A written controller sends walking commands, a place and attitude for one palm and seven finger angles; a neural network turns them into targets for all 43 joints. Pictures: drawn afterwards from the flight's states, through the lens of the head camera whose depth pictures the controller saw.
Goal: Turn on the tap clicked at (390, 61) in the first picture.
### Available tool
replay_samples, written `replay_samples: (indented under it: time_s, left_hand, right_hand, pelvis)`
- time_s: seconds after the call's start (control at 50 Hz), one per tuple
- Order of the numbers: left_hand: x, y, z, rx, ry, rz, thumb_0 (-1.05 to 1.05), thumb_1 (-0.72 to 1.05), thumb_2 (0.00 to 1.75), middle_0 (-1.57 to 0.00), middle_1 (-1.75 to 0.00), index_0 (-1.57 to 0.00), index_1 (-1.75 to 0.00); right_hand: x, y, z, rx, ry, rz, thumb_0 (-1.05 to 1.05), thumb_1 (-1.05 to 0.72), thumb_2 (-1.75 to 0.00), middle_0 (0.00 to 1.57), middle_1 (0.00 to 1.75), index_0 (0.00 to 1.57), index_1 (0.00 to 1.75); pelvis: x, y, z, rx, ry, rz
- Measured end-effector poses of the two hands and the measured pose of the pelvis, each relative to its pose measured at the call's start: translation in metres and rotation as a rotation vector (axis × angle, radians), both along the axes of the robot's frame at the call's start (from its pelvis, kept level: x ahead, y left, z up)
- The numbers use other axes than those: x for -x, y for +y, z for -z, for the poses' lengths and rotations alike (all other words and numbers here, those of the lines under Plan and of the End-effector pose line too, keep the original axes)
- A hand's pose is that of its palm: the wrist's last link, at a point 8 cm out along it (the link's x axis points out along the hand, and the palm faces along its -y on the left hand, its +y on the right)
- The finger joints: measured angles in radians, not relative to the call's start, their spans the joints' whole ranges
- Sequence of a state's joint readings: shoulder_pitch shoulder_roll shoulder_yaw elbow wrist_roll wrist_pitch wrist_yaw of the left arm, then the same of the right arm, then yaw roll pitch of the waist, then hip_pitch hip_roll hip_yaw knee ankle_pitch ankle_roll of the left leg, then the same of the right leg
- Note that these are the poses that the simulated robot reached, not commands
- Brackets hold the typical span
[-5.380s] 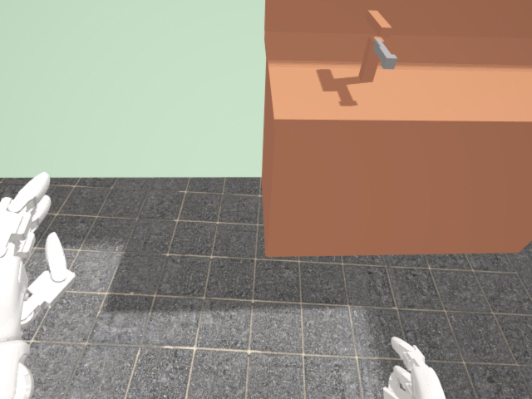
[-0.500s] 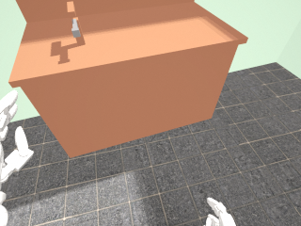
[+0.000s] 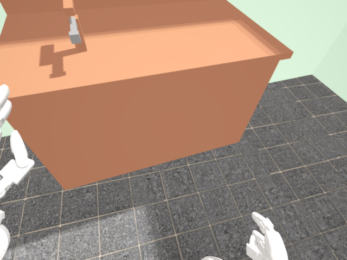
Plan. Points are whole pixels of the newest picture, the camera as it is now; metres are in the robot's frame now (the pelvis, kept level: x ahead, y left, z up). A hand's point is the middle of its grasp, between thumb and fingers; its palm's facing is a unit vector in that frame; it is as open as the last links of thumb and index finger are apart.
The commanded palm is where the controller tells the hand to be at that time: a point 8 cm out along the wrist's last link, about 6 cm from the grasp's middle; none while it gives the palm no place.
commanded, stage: take the last steps up to it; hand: left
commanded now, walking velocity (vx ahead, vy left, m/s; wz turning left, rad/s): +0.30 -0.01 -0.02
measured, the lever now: (75, 37) +0.69 +0.35 +0.14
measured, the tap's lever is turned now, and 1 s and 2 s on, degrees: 0 0 0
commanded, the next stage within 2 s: come to a stop and stand still in 1.20 s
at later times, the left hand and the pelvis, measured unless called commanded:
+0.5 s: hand (80, 121) +0.32 +0.20 +0.18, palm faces +0.39 -0.82 -0.43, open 7.4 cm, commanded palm +0.26 +0.25 +0.18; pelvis +0.11 -0.03 +0.00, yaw +1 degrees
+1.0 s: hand (102, 90) +0.42 +0.19 +0.17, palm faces +0.43 -0.79 -0.43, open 7.4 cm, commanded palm +0.36 +0.23 +0.18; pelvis +0.20 -0.05 -0.01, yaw +1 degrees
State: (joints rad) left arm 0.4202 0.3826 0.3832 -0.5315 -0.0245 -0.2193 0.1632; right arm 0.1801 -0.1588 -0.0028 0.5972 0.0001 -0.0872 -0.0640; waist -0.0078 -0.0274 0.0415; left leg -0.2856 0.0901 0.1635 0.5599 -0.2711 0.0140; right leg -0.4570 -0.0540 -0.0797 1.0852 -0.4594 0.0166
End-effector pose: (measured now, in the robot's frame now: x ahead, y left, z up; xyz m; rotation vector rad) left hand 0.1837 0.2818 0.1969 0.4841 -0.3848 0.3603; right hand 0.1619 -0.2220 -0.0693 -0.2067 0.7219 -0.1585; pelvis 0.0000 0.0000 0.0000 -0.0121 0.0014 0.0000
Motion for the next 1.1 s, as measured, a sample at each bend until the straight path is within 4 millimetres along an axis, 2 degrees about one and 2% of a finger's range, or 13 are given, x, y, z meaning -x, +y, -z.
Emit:
replay_samples:
  time_s: [0.08, 0.14, 0.2, 0.28, 0.4, 0.5, 0.58, 0.68, 0.78, 0.86, 0.92, 0.98, 1.1]
  left_hand:
    - [-0.014, -0.016, -0.007, -0.02, 0.041, 0.032, 0.01, 0.89, 0.9, -0.21, -0.3, -0.21, -0.3]
    - [-0.025, -0.026, -0.007, -0.051, 0.085, 0.024, 0.01, 0.89, 0.9, -0.21, -0.3, -0.21, -0.3]
    - [-0.038, -0.034, -0.002, -0.089, 0.107, -0.012, 0.01, 0.89, 0.9, -0.21, -0.3, -0.21, -0.3]
    - [-0.056, -0.045, 0.009, -0.042, 0.098, -0.04, 0.01, 0.89, 0.9, -0.21, -0.3, -0.22, -0.3]
    - [-0.077, -0.052, 0.008, -0.009, 0.12, -0.018, 0.01, 0.89, 0.9, -0.21, -0.3, -0.22, -0.3]
    - [-0.095, -0.043, 0.002, -0.018, 0.09, -0.007, 0.01, 0.89, 0.9, -0.21, -0.3, -0.22, -0.3]
    - [-0.114, -0.027, 0.004, -0.005, 0.009, -0.006, 0.01, 0.89, 0.9, -0.21, -0.3, -0.22, -0.3]
    - [-0.146, -0.016, 0.005, 0.011, -0.014, -0.011, 0.01, 0.89, 0.9, -0.21, -0.3, -0.21, -0.3]
    - [-0.161, -0.03, -0.004, -0.008, 0.029, 0.024, 0.01, 0.89, 0.9, -0.21, -0.3, -0.21, -0.3]
    - [-0.17, -0.042, -0.006, -0.047, 0.082, 0.01, 0.01, 0.89, 0.9, -0.21, -0.3, -0.21, -0.3]
    - [-0.179, -0.05, 0.0, -0.083, 0.096, -0.031, 0.01, 0.89, 0.9, -0.21, -0.3, -0.21, -0.3]
    - [-0.19, -0.055, 0.01, -0.036, 0.1, -0.056, 0.01, 0.89, 0.9, -0.21, -0.3, -0.22, -0.3]
    - [-0.211, -0.06, 0.015, 0.017, 0.121, -0.038, 0.01, 0.89, 0.9, -0.21, -0.3, -0.22, -0.3]
  right_hand:
    - [-0.013, 0.021, 0.004, -0.083, 0.005, -0.03, 0.02, -0.91, -0.9, 0.2, 0.3, 0.2, 0.3]
    - [-0.021, 0.023, 0.012, -0.123, 0.024, -0.041, 0.02, -0.91, -0.9, 0.2, 0.3, 0.2, 0.3]
    - [-0.033, 0.013, 0.029, -0.143, 0.044, -0.05, 0.01, -0.9, -0.9, 0.2, 0.3, 0.21, 0.3]
    - [-0.051, -0.015, 0.047, -0.106, 0.098, -0.063, 0.02, -0.9, -0.9, 0.2, 0.3, 0.21, 0.3]
    - [-0.071, -0.058, 0.025, 0.002, 0.125, -0.008, 0.02, -0.91, -0.9, 0.2, 0.3, 0.2, 0.3]
    - [-0.095, -0.072, 0.002, 0.086, 0.087, 0.017, 0.02, -0.91, -0.9, 0.2, 0.3, 0.2, 0.3]
    - [-0.119, -0.066, -0.002, 0.126, 0.034, 0.03, 0.02, -0.91, -0.9, 0.2, 0.3, 0.2, 0.3]
    - [-0.146, -0.034, -0.001, 0.048, -0.007, 0.02, 0.02, -0.91, -0.9, 0.19, 0.3, 0.2, 0.3]
    - [-0.162, -0.003, 0.002, -0.064, -0.003, -0.028, 0.02, -0.91, -0.9, 0.2, 0.3, 0.2, 0.3]
    - [-0.171, 0.003, 0.014, -0.119, 0.027, -0.051, 0.01, -0.91, -0.9, 0.2, 0.3, 0.2, 0.3]
    - [-0.182, -0.007, 0.031, -0.133, 0.048, -0.064, 0.01, -0.9, -0.9, 0.2, 0.3, 0.21, 0.3]
    - [-0.191, -0.026, 0.044, -0.102, 0.095, -0.074, 0.02, -0.9, -0.9, 0.2, 0.3, 0.21, 0.3]
    - [-0.208, -0.064, 0.025, 0.007, 0.133, -0.029, 0.02, -0.91, -0.9, 0.2, 0.3, 0.2, 0.3]
  pelvis:
    - [-0.018, -0.005, -0.006, 0.009, 0.011, 0.013]
    - [-0.032, -0.014, -0.006, 0.007, 0.008, 0.016]
    - [-0.048, -0.027, 0.004, -0.007, -0.001, 0.006]
    - [-0.06, -0.037, 0.012, -0.006, -0.017, -0.003]
    - [-0.084, -0.04, -0.001, -0.023, -0.001, -0.013]
    - [-0.108, -0.034, -0.004, -0.026, 0.005, -0.01]
    - [-0.13, -0.021, 0.006, -0.01, -0.012, -0.003]
    - [-0.147, -0.018, 0.005, -0.009, -0.016, -0.005]
    - [-0.165, -0.023, -0.004, 0.008, 0.005, 0.006]
    - [-0.181, -0.034, -0.005, 0.01, 0.004, 0.008]
    - [-0.194, -0.046, 0.006, -0.004, -0.004, -0.002]
    - [-0.2, -0.051, 0.01, 0.001, -0.014, -0.012]
    - [-0.218, -0.052, -0.001, -0.021, -0.001, -0.021]
